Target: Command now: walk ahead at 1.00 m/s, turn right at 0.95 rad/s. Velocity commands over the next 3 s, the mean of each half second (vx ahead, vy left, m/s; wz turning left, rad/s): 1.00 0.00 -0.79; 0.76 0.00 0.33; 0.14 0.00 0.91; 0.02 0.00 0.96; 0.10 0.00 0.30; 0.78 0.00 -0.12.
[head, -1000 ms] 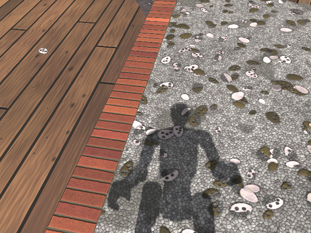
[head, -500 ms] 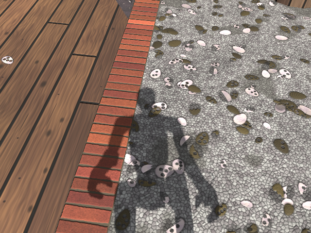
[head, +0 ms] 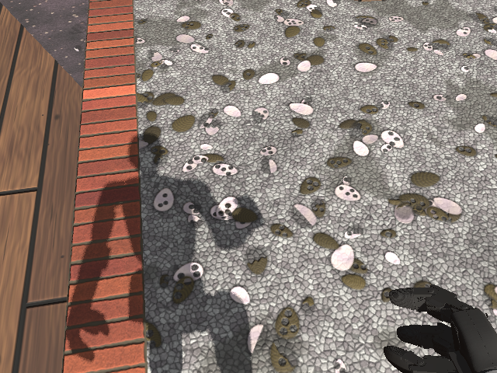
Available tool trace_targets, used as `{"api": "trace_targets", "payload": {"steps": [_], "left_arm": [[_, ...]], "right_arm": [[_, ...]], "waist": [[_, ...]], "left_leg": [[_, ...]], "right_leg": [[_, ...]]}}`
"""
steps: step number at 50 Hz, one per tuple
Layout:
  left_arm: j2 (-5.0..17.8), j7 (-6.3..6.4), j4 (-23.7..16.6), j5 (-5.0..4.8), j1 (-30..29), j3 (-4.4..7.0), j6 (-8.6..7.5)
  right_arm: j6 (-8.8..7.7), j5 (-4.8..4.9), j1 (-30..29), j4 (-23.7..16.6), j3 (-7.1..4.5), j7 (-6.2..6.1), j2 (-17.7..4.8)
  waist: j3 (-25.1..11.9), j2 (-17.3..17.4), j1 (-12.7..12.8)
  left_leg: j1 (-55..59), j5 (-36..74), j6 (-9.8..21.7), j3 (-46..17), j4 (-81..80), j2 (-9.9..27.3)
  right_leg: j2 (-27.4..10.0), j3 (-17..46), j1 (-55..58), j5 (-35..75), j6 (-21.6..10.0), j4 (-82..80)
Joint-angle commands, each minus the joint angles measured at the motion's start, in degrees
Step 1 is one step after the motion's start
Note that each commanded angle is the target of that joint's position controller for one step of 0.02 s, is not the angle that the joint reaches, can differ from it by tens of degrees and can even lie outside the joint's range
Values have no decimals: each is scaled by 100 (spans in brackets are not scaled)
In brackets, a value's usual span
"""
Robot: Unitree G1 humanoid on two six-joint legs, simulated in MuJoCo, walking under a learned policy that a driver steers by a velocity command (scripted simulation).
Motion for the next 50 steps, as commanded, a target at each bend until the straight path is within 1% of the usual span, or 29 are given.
{"api": "trace_targets", "payload": {"steps": [1,3,4,5,6,7,8,9,12,19,21,23,25,26,27,28,29,30,32,34,36,38,42,43,46,47,48,49,50], "left_arm": [[1107,37,-362,2,-185,306,-73],[1430,18,-447,63,-591,365,-95],[1122,12,-587,82,-920,283,-170],[40,56,-878,37,-1017,5,-221],[74,44,-1182,-169,-374,-117,-170],[534,81,-943,21,-827,-69,-14],[631,-4,-978,124,-1139,-30,53],[590,-96,-992,163,-1325,-24,119],[123,-308,-1331,234,-1774,-169,325],[122,-452,-1858,221,-2883,-406,292],[49,-479,-1924,238,-3246,-486,224],[213,-398,-1789,286,-3116,-449,187],[564,-263,-1309,320,-1543,-282,153],[808,-151,-920,330,-387,-137,142],[1259,-16,-739,349,-93,27,175],[1666,31,-919,303,-312,132,220],[1409,68,-861,236,-177,151,208],[1182,119,-661,226,-361,116,130],[617,123,-533,263,-846,-17,-57],[249,106,-449,183,-893,-128,-204],[221,52,-323,94,-806,-135,-340],[139,28,-260,104,-898,-188,-421],[387,160,-224,-54,-800,-208,-553],[840,359,-429,-83,-874,-106,-421],[1157,569,-772,36,-1589,5,-84],[757,430,-798,-44,-1811,-77,-91],[-144,229,-1045,174,-900,-321,-161],[166,107,-1152,20,-132,-364,-259],[748,76,-1296,-34,-595,-257,-282]], "right_arm": [[-84,44,49,-271,-251,-69,-723],[-146,72,1658,128,-510,-202,-1243],[-174,-12,3015,420,-693,-321,-1619],[-181,-244,3751,598,-792,-392,-1979],[-132,-240,2873,486,-880,-312,-2165],[-84,-186,2049,283,-781,-266,-1394],[-58,-122,1842,328,-692,-234,-1021],[-54,-145,1897,477,-657,-207,-875],[-193,19,2504,1109,-554,-132,-488],[-433,-11,2714,1480,-574,-42,-810],[-398,-6,3019,1666,-592,-63,-1022],[-308,3,3264,1803,-625,-149,-1316],[-152,9,3123,1822,-674,-248,-1675],[-95,55,2895,1741,-670,-256,-1690],[-99,-32,3101,1584,-570,-183,-1097],[-153,176,3478,1188,-493,-80,-704],[-202,222,2505,1016,-585,-126,-1130],[-228,296,2309,972,-541,-117,-932],[-82,161,2472,1237,-498,-54,-670],[141,70,2800,1412,-477,58,-494],[236,52,2203,1262,-490,129,-435],[176,76,1623,1013,-446,157,-292],[7,90,1362,995,-365,333,-172],[-149,427,1309,820,-512,306,-432],[-5,366,3371,1210,-947,284,-1367],[91,368,3940,1447,-936,153,-1361],[5,20,3355,1175,-823,68,-1504],[-73,-235,2830,650,-868,73,-1666],[-21,-43,2163,200,-958,78,-1641]], "waist": [[-138,-248,-334],[-1117,-188,-1316],[-1744,4,-1964],[-2082,1482,-1915],[-2447,2676,-1108],[-1419,1272,-1115],[-851,642,-1086],[-568,308,-1035],[-73,554,-904],[627,176,-764],[840,211,-837],[459,558,-681],[-545,915,177],[-1019,826,747],[-1529,0,360],[-2367,-1120,-224],[-1999,-95,154],[-944,0,-94],[-56,567,-698],[88,41,-989],[447,-61,-936],[804,-96,-978],[329,-83,-894],[-168,-341,-850],[-1096,-564,-2075],[-799,592,-2288],[-992,2287,-1228],[-2611,1469,-1073],[-2341,344,-1081]], "left_leg": [[2128,85,113,514,-781,-697],[3906,-785,246,491,-797,-791],[5371,-1839,379,-23,-529,-125],[6525,-3797,478,-2032,-1067,1500],[6381,-4799,1010,-4986,-2391,2195],[5442,-5419,1025,-4045,-2454,1783],[4710,-4310,937,-2819,-2320,1477],[4238,-3214,831,-1963,-2321,1220],[3720,-1564,560,-412,-2482,826],[3100,709,672,1437,-3480,503],[3360,2161,700,1677,-3560,650],[4128,4922,710,1859,-2813,722],[4196,6281,774,1851,-555,933],[3460,5550,768,1914,1133,798],[1986,401,736,1742,3239,275],[21,-2939,571,1081,5162,-561],[-587,-2270,715,283,5267,-429],[-759,-1888,731,289,4901,-296],[-44,-1720,724,124,4057,31],[453,-1639,618,30,3618,175],[85,-1203,595,157,3163,196],[177,-457,588,575,2200,-22],[1542,1527,738,1582,2,-734],[1867,1466,644,1440,4,-1006],[4049,1267,919,1125,-114,-1256],[4692,2125,1216,506,-907,-756],[5664,5212,1943,-1258,22,67],[6254,4035,2956,-3294,-800,1163],[5474,2069,2907,-3489,-1444,990]], "right_leg": [[-1009,1076,-1076,3924,-246,83],[-870,955,-1110,4713,25,2061],[-648,688,-2002,3800,107,3696],[-166,114,-3607,-921,132,5518],[-263,-302,-4622,-745,174,6343],[-824,-501,-4867,10,176,6439],[-1028,-684,-4748,417,241,6113],[-1207,-725,-4586,512,311,5923],[-1557,-777,-4738,705,352,5804],[-1234,-1417,-4185,2022,256,3312],[-1064,-1861,-3667,1923,52,2505],[-563,-2184,-3040,1449,-112,2173],[-265,-1974,-1284,786,-345,1946],[-388,-1625,190,926,-506,1298],[-1555,-207,1612,-109,-528,1537],[-3057,3066,2775,-667,-1203,691],[-2885,2866,2424,-229,-1007,114],[-2812,1944,1469,491,-915,-70],[-2303,692,-296,1124,-447,-449],[-2215,126,-1080,1248,-315,-866],[-2010,-567,-1293,1622,-84,-1256],[-1655,-1588,-1579,4263,191,-1207],[-1492,-2364,-1214,5912,596,-496],[-1580,-2163,-845,6604,872,73],[-1680,-2082,-1152,6986,1300,3059],[-830,-2132,-2038,2146,1482,5549],[-200,-1339,-3908,-1992,1570,7655],[-234,-154,-4254,-1607,1469,8231],[-490,-56,-4080,-1055,1180,7606]]}}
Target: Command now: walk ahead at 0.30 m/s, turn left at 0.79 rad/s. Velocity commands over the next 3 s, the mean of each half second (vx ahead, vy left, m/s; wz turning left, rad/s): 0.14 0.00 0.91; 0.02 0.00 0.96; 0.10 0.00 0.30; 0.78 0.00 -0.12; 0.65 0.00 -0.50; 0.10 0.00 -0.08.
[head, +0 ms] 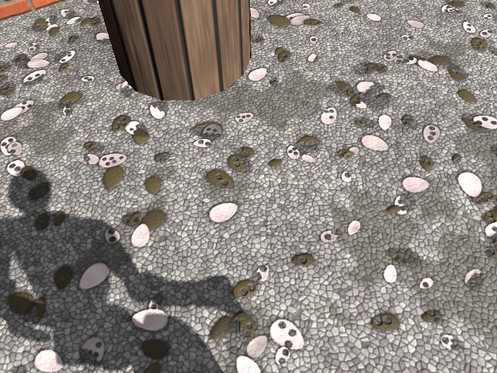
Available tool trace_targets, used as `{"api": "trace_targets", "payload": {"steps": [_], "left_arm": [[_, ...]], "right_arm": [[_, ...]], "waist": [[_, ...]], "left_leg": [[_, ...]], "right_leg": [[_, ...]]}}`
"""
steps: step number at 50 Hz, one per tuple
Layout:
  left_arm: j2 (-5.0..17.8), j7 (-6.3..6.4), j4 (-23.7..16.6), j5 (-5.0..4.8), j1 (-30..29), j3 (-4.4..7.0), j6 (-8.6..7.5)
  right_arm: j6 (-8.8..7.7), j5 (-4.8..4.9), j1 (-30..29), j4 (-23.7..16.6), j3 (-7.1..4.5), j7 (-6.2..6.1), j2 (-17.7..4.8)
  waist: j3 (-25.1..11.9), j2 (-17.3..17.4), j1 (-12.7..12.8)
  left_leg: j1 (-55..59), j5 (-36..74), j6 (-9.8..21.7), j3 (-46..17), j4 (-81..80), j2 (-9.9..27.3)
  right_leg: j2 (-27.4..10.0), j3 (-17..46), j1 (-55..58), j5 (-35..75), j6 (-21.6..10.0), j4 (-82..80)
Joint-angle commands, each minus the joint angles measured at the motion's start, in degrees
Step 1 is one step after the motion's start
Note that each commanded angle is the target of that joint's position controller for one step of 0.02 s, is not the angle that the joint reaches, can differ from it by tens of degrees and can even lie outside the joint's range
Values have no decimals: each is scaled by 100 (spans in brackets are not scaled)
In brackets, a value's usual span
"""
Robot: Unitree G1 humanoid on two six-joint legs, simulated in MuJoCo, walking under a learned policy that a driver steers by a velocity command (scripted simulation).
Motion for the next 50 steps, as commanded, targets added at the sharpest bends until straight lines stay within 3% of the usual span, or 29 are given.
{"api": "trace_targets", "payload": {"steps": [1,2,4,7,10,12,15,18,19,20,21,22,23,24,25,28,31,35,38,40,41,42,43,44,45,46,47,48,50], "left_arm": [[1009,-114,-979,-48,70,176,-149],[995,-56,-987,22,-23,192,-51],[972,22,-1044,93,-75,236,133],[520,122,-1196,140,-482,137,147],[483,142,-1256,4,-870,141,209],[515,117,-1303,-19,-1201,170,215],[590,66,-1340,-6,-1550,234,128],[764,-3,-1172,-24,-1262,378,4],[764,-18,-1067,-28,-1027,411,-15],[976,21,-1126,46,-1046,458,46],[1097,29,-1172,257,-896,479,153],[978,55,-1188,202,-840,522,186],[664,101,-1305,147,-1055,454,228],[543,147,-1356,102,-1190,413,312],[590,186,-1386,70,-1295,405,374],[708,259,-1239,141,-1089,437,468],[807,255,-1117,148,-878,509,496],[1015,166,-1049,79,-1071,627,497],[1082,65,-960,-8,-1073,692,463],[1060,17,-898,-108,-1092,715,439],[917,3,-826,-147,-974,699,441],[658,-36,-701,-122,-692,656,464],[375,-70,-1015,146,-665,565,490],[514,4,-1329,186,-1570,582,421],[696,60,-1364,50,-1786,632,402],[727,110,-1276,12,-1638,658,391],[801,154,-1099,51,-1365,688,414],[793,151,-1009,95,-1174,694,428],[683,82,-903,55,-1006,654,434]], "right_arm": [[37,141,327,-756,-331,-101,-999],[44,218,96,-840,-278,-118,-880],[84,174,-69,-895,-291,-159,-845],[198,235,125,-768,-348,-348,-882],[477,345,92,-836,-424,-562,-975],[597,363,77,-916,-436,-630,-937],[656,280,101,-1027,-437,-635,-804],[652,276,-179,-1214,-439,-588,-721],[663,290,-177,-1247,-393,-551,-578],[668,227,349,-1182,-266,-510,-149],[629,253,566,-1342,-314,-448,-441],[577,226,600,-1290,-436,-372,-966],[607,289,466,-1117,-520,-355,-1224],[682,299,431,-1005,-531,-386,-1171],[737,283,465,-1002,-489,-409,-1045],[723,300,214,-1177,-331,-395,-606],[687,291,-41,-1284,-297,-385,-532],[697,259,-49,-1260,-282,-315,-455],[766,269,21,-1201,-342,-246,-511],[821,273,240,-1115,-403,-202,-491],[835,275,510,-993,-471,-224,-539],[818,254,933,-861,-608,-287,-853],[761,249,1046,-1009,-787,-390,-1745],[571,-28,867,-1199,-745,-327,-1672],[441,-73,630,-1167,-684,-296,-1478],[394,64,295,-1152,-641,-341,-1299],[423,188,-17,-1205,-538,-390,-1015],[454,209,-240,-1258,-464,-447,-869],[478,132,-216,-1230,-364,-507,-697]], "waist": [[-1732,-795,25],[-1303,-1081,219],[-831,-773,378],[-1143,-502,248],[-1740,-7,104],[-1685,278,-32],[-1374,625,-174],[-1280,788,3],[-1354,491,78],[-1658,-561,-225],[-1706,-1604,-377],[-1756,-1729,-302],[-1439,-1189,-169],[-1221,-813,-160],[-1032,-695,-166],[-884,-904,-15],[-1130,-1078,166],[-1255,-1177,109],[-1209,-1255,68],[-1229,-1146,-109],[-1244,-954,-202],[-1058,-121,-290],[-853,1954,13],[-1358,1528,-463],[-1144,985,-360],[-972,732,-126],[-1028,536,26],[-1140,601,128],[-1377,563,145]], "left_leg": [[3449,986,1431,-4153,-1761,2084],[2561,657,1275,-4078,-1983,1969],[1433,1603,1043,-3337,-2022,1437],[1177,3300,702,-2531,-1518,861],[1647,2688,184,-2577,-1185,673],[1758,1788,-48,-2813,-1139,622],[1930,1032,-87,-3348,-1016,681],[1884,574,-239,-3706,-588,586],[1509,-583,-408,-3486,-60,314],[647,-2844,-668,-2716,1169,-195],[-258,-3648,-967,-1874,2196,-534],[-641,-3225,-1248,-1573,3180,34],[-732,-2689,-1364,-1468,3528,296],[-729,-2263,-1431,-1348,3775,423],[-719,-1972,-1465,-1141,4004,492],[-743,-1545,-1499,-552,3584,781],[-756,-1510,-1554,-495,2967,1120],[71,-1386,-1387,-291,1908,1285],[654,-1410,-1168,-28,1030,1198],[1200,-1088,-927,148,61,1054],[1748,-832,-740,156,-459,871],[2544,-24,-400,-576,-1195,1057],[3362,2150,452,-3044,-1234,2594],[2823,1581,1150,-3799,-1651,2845],[2675,867,903,-3336,-1815,2572],[2517,543,559,-2984,-1785,2278],[2468,648,338,-2621,-1643,2168],[2225,1052,264,-2334,-1530,2022],[2127,1583,235,-2044,-1395,1840]], "right_leg": [[-157,1080,-2928,140,-147,1259],[-308,1043,-2758,316,-115,852],[-456,1039,-2256,394,64,-95],[-282,806,-1924,934,304,-1755],[-71,918,-1822,1863,389,-2739],[-4,1026,-1838,2130,352,-3218],[15,1224,-1819,2089,255,-3917],[-110,1269,-978,2396,35,-5137],[-460,1292,-173,3120,-172,-5759],[-1689,2258,950,3953,-763,-5592],[-2689,3502,1204,4779,-1694,-5650],[-3010,3951,1108,4190,-2065,-5720],[-2537,3116,824,3518,-1850,-5661],[-2094,2429,531,2916,-1534,-5641],[-1886,2008,187,2782,-1406,-5716],[-1646,1143,71,3145,-1446,-5952],[-1946,885,569,3267,-1636,-5990],[-2153,334,357,3073,-1547,-6007],[-2300,4,285,2902,-1387,-5868],[-2343,-240,249,2687,-1117,-5465],[-2204,-478,-44,2345,-828,-4994],[-1784,-887,-936,1571,-378,-3898],[-912,-1135,-3032,-802,237,-1873],[-532,226,-3424,-836,165,-984],[-597,484,-3451,-283,-28,-778],[-657,587,-3452,310,-136,-949],[-741,571,-3334,669,-113,-1026],[-693,488,-2978,951,-47,-999],[-572,368,-2524,1267,59,-1018]]}}
Over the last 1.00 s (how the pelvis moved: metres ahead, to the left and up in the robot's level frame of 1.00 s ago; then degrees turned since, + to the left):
0.85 -0.16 -0.03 -12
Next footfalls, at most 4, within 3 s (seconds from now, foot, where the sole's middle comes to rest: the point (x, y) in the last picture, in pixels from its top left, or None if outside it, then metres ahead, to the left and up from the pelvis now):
0.40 right None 0.36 -0.12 -0.74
0.84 left None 0.14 0.05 -0.74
1.28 right None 0.34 -0.05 -0.74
1.62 left None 0.12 0.09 -0.74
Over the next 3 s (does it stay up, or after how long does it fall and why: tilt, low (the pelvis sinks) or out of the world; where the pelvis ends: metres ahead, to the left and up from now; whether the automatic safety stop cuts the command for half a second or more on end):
stays up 0.69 0.62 0.03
